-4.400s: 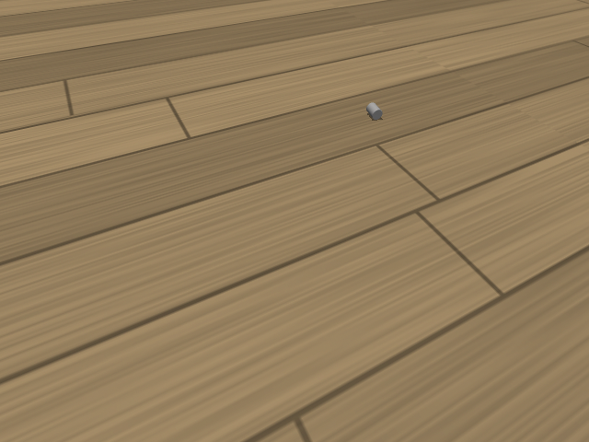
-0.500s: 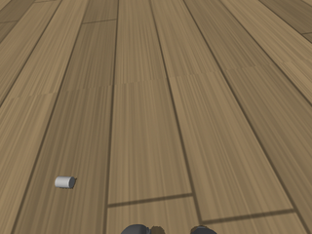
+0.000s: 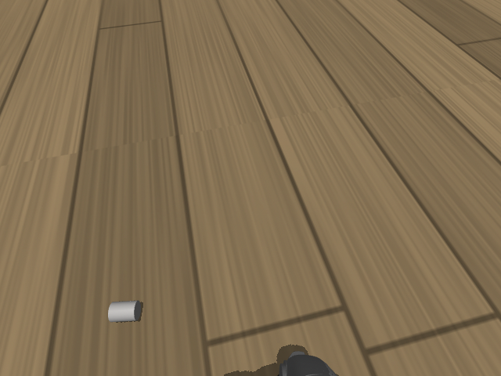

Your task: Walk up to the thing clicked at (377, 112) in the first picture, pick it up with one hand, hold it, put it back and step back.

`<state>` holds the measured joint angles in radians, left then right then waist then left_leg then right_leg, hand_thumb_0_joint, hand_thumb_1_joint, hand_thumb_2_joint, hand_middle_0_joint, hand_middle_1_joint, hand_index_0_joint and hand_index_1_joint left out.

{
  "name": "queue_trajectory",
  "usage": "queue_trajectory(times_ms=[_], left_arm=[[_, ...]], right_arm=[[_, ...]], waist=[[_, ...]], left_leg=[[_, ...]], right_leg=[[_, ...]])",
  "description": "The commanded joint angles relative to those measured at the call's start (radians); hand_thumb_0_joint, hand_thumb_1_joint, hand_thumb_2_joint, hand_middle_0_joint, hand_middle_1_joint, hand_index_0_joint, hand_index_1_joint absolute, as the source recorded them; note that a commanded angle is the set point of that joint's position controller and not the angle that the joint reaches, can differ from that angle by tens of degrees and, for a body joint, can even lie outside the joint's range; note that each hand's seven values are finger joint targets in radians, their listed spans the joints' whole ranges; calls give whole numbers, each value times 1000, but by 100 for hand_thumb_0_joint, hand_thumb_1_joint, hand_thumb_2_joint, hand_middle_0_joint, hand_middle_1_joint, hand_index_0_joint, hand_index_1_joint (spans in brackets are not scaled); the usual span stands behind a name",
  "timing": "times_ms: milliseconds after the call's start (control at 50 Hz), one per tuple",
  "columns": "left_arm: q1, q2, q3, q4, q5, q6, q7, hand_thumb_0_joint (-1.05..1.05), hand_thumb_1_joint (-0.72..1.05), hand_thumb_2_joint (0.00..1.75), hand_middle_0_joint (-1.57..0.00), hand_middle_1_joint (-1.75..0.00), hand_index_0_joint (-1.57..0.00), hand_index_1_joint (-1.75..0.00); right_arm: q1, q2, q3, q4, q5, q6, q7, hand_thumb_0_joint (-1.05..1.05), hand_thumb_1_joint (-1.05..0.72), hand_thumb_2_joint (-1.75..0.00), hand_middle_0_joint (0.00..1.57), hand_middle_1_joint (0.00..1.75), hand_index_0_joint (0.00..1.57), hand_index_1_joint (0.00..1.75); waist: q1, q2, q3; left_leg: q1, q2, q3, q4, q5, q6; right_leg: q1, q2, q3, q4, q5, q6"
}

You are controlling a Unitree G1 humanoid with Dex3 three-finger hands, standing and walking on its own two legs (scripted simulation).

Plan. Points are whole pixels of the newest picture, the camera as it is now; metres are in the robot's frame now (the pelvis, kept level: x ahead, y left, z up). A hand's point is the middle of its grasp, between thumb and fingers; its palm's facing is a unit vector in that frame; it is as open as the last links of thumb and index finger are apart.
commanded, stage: walk up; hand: left
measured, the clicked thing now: (124, 311) +0.46 +0.46 -0.71
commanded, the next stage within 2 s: none
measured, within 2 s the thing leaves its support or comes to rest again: neither
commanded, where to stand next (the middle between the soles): +0.13 +0.36 m, yaw -6 degrees
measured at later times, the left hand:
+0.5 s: hand out of the picture +0.07 +0.58 -0.13, palm faces +0.00 -0.78 -0.62, open 7.4 cm
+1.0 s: hand out of the picture +0.06 +0.77 -0.15, palm faces +0.00 -0.83 -0.56, open 7.4 cm
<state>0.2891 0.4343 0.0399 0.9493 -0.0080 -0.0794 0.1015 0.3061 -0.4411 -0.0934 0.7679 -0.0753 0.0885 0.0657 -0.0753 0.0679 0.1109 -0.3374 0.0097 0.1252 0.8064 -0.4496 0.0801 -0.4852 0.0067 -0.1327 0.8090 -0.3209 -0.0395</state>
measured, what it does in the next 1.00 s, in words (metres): steps to the left: right foot, then left foot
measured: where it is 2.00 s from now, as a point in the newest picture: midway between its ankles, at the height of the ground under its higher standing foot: outside the picture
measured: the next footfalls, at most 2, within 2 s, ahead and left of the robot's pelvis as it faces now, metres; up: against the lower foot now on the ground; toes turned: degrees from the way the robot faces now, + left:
right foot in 0.02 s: +0.12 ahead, -0.08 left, +0.00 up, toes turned -6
left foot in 0.34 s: +0.07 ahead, +0.35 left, +0.00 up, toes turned +2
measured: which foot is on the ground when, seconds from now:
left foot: down 0.00-0.02, up 0.04-0.32, down 0.34-0.60, up 0.62-0.88, down 0.90-1.00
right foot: up 0.00-0.00, down 0.02-0.36, up 0.38-0.58, down 0.60-0.90, up 0.92-1.00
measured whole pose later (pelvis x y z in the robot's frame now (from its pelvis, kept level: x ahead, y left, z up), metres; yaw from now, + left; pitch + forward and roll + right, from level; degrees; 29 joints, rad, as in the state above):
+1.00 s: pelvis +0.00 +0.44 -0.03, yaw -2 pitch -3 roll -1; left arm 0.26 0.49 0.08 0.95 0.03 0.00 0.07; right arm 0.24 -0.41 -0.08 0.85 -0.03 0.04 0.02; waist 0.01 0.02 0.08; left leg -0.42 0.04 -0.02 1.00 -0.54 -0.02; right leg -0.58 -0.04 0.14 1.13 -0.49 -0.03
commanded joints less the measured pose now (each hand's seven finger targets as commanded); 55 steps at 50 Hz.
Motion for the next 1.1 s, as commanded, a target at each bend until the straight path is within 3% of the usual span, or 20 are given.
queue_trajectory(times_ms=[0, 40, 120, 240, 300, 320, 340, 360, 440, 540, 560, 580, 620, 720, 840, 860, 900, 920, 980, 1080], left_arm=[[292, 389, 134, -59, 27, -12, 52, 0, 90, 90, -20, -30, -20, -30], [123, 391, 128, -123, 15, -7, 56, 0, 90, 90, -20, -30, -20, -30], [28, 325, 114, -149, 27, -17, 36, 0, 90, 90, -20, -30, -20, -30], [4, 414, 147, -158, 57, -17, 19, 0, 90, 90, -20, -30, -20, -30], [-60, 377, 134, -152, 51, 1, 18, 0, 90, 90, -20, -30, -20, -30], [-37, 303, 114, -135, 49, 11, 23, 0, 90, 90, -20, -30, -20, -30], [-106, 228, 88, -169, 27, 13, 37, 0, 90, 90, -20, -30, -20, -30], [-158, 254, 81, -157, 30, 2, 57, 0, 90, 90, -20, -30, -20, -30], [67, 285, 87, -21, -8, -5, 35, 0, 90, 90, -20, -30, -20, -30], [188, 230, 82, -26, -6, -24, 33, 0, 90, 90, -20, -30, -20, -30], [273, 295, 108, -25, 10, -27, 44, 0, 90, 90, -20, -30, -20, -30], [269, 397, 135, -66, 28, -24, 52, 0, 90, 90, -20, -30, -20, -30], [130, 409, 132, -122, 20, -13, 55, 0, 90, 90, -20, -30, -20, -30], [46, 332, 120, -154, 34, -18, 39, 0, 90, 90, -20, -30, -20, -30], [-88, 291, 107, -164, 62, 27, -20, 0, 90, 90, -20, -30, -20, -30], [-50, 212, 85, -141, 56, 43, -25, 0, 90, 90, -20, -30, -20, -30], [-112, 172, 67, -166, 31, 43, -16, 0, 90, 90, -20, -30, -20, -30], [-185, 231, 71, -145, 40, 36, -18, 0, 90, 90, -20, -30, -20, -30], [-40, 230, 83, -35, 12, 48, -53, 0, 90, 90, -20, -30, -20, -30], [-115, 213, 103, -73, 40, 87, -89, 0, 90, 90, -20, -30, -20, -30]], right_arm=[[-16, -115, -34, -162, 25, -27, -9, 0, -90, -90, 20, 30, 20, 30], [-47, -241, -84, -147, 8, 0, -37, 0, -90, -90, 20, 30, 20, 30], [13, -240, -96, -100, 16, -5, -12, 0, -90, -90, 20, 30, 20, 30], [-68, -217, -102, -131, 13, 4, 29, 0, -90, -90, 20, 30, 20, 30], [99, -232, -124, -60, 6, -4, 26, 0, -90, -90, 20, 30, 20, 30], [170, -258, -130, -39, -9, -10, 22, 0, -90, -90, 20, 30, 20, 30], [142, -379, -136, -76, -5, -16, 13, 0, -90, -90, 20, 30, 20, 30], [-20, -434, -136, -94, 18, -24, -1, 0, -90, -90, 20, 30, 20, 30], [-120, -285, -95, -134, 5, -32, -22, 0, -90, -90, 20, 30, 20, 30], [-159, -205, -61, -183, 2, -7, -11, 0, -90, -90, 20, 30, 20, 30], [-131, -163, -50, -194, 19, -11, -12, 0, -90, -90, 20, 30, 20, 30], [-50, -110, -38, -206, 26, -13, -13, 0, -90, -90, 20, 30, 20, 30], [-61, -219, -80, -192, 11, 11, -41, 0, -90, -90, 20, 30, 20, 30], [-10, -223, -98, -136, 12, 7, -13, 0, -90, -90, 20, 30, 20, 30], [139, -177, -90, 16, 63, -28, -25, 0, -90, -90, 20, 30, 20, 30], [171, -196, -92, 47, 48, -44, -44, 0, -90, -90, 20, 30, 20, 30], [-7, -377, -89, -17, 59, -67, -60, 0, -90, -90, 20, 30, 20, 30], [-142, -377, -84, -31, 57, -84, -66, 0, -90, -90, 20, 30, 20, 30], [-133, -317, -59, 20, 49, -126, -96, 0, -90, -90, 20, 30, 20, 30], [-7, -299, -56, 88, 55, -159, -125, 0, -90, -90, 20, 30, 20, 30]], waist=[[151, -234, -244], [116, -14, -183], [60, -121, -88], [77, -272, -85], [-21, -138, -143], [-62, 59, -148], [-92, 378, -61], [-49, 352, 16], [40, 183, -37], [128, 119, -88], [178, -8, -145], [151, -237, -198], [107, -35, -171], [66, -161, -101], [3, -205, -135], [-16, -28, -114], [8, 204, -7], [40, 69, 105], [84, 56, 56], [59, 83, 2]], left_leg=[[-381, 8, -168, 323, -143, -84], [-388, 47, -324, 600, -137, -100], [-320, 38, -325, 579, 11, -85], [-156, 92, -146, 199, -82, -82], [130, 32, -69, -29, 12, -72], [185, 18, -130, -140, -88, -48], [30, 261, -673, -450, -255, 61], [-156, 333, -850, -569, -342, 179], [-5, 212, -456, -272, 108, 128], [-124, 141, -269, -40, 564, 106], [-207, 87, -230, 154, 506, 33], [-425, -11, -199, 342, -62, -51], [-411, 22, -346, 584, -166, -62], [-296, 35, -294, 584, 4, -93], [159, -13, -32, -90, 1, -103], [177, -39, -56, -159, -33, -103], [-127, 395, -881, -539, -471, 143], [-243, 438, -945, -571, -480, 192], [-66, 304, -628, -378, -172, 75], [137, 323, -527, -272, 432, 89]], right_leg=[[613, -417, 672, -368, 141, -141], [351, -554, 797, -466, -79, -320], [154, -345, 394, -350, -1, -195], [-16, -292, 255, -294, -155, -179], [-187, -216, 167, -74, -237, -94], [-274, -118, 72, 166, -276, -50], [-450, 68, 29, 419, -399, 3], [-352, -8, 169, 504, -346, -28], [-248, -56, 117, 378, -154, -5], [228, -38, 46, -169, 75, -8], [395, -93, 192, -282, 88, -18], [554, -388, 656, -338, 169, -115], [331, -542, 796, -432, 3, -282], [116, -332, 371, -286, 94, -191], [-147, -152, 187, -66, -370, -91], [-211, -92, 140, 141, -380, -60], [-333, 15, 238, 373, -287, 1], [-292, -42, 301, 426, -220, 11], [-244, -52, 286, 372, -105, 16], [-236, -34, 282, 361, -148, 16]])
